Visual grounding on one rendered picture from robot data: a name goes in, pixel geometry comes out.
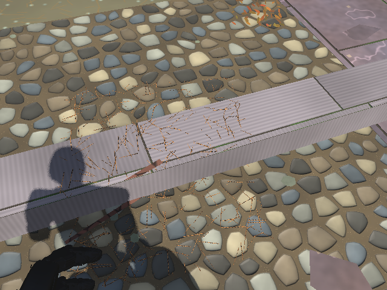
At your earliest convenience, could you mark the left robot hand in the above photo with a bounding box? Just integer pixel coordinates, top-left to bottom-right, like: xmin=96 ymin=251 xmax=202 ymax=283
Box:
xmin=20 ymin=245 xmax=102 ymax=290

